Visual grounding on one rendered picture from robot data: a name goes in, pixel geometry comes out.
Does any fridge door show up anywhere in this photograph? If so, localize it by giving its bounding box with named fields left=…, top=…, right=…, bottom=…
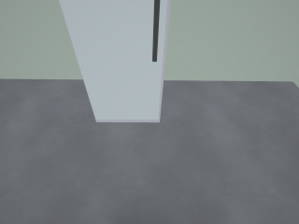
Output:
left=59, top=0, right=168, bottom=120

